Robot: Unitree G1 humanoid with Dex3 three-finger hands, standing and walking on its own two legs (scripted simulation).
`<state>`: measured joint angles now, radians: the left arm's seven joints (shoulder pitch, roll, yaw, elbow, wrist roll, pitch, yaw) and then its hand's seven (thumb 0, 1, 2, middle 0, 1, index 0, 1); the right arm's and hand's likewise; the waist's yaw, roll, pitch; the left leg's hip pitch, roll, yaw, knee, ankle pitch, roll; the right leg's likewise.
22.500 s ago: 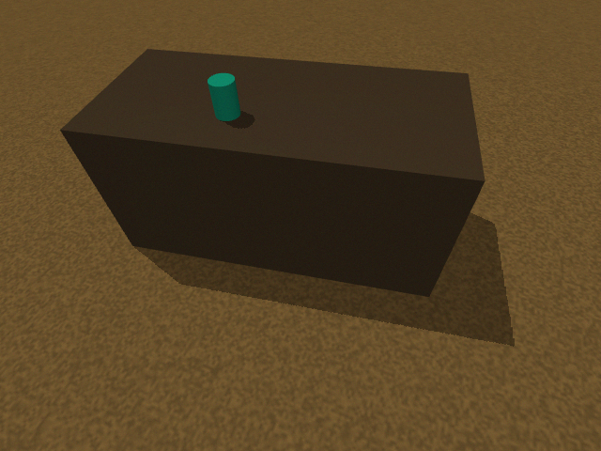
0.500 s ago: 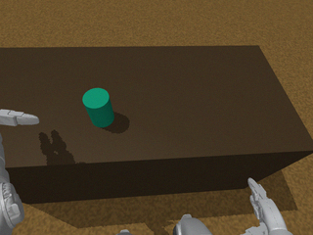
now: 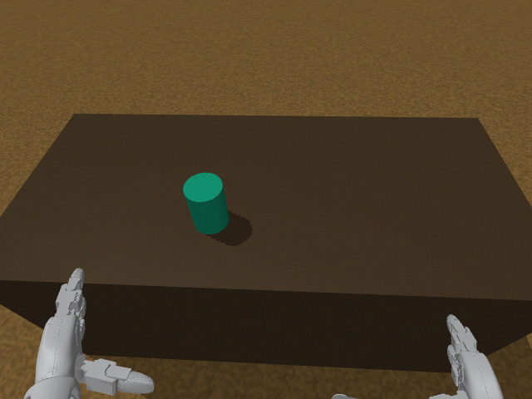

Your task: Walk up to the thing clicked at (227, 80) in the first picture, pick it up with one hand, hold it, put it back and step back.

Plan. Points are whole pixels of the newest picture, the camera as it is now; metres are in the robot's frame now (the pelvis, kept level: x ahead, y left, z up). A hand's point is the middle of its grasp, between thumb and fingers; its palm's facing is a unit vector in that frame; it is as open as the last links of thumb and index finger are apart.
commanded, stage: sink last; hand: left
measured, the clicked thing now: (207, 204) +0.51 +0.16 -0.08
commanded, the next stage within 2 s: home in 0.24 s
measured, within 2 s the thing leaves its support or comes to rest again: neither
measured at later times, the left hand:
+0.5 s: hand (114, 384) +0.15 +0.22 +0.01, palm faces +0.23 -0.92 -0.33, open 17.0 cm
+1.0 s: hand (165, 376) +0.17 +0.18 -0.06, palm faces +0.09 -0.97 -0.21, open 17.5 cm
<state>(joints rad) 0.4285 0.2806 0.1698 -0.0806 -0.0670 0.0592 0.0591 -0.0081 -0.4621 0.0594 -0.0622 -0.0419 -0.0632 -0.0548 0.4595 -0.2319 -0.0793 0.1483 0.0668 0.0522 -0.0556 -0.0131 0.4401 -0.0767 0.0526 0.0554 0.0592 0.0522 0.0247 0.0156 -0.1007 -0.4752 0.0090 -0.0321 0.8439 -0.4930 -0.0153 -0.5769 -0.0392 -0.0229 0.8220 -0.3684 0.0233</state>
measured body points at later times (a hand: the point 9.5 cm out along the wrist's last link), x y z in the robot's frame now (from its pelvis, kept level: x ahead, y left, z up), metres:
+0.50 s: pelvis -0.03 -0.01 -0.01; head -0.01 -0.02 +0.44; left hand +0.13 +0.27 +0.03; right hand +0.12 -0.27 -0.04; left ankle -0.04 +0.13 -0.70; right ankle +0.03 -0.14 -0.70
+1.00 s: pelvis -0.01 +0.00 -0.02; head +0.01 +0.01 +0.43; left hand +0.16 +0.23 -0.04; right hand +0.15 -0.22 -0.05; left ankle -0.04 +0.13 -0.70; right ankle +0.03 -0.14 -0.70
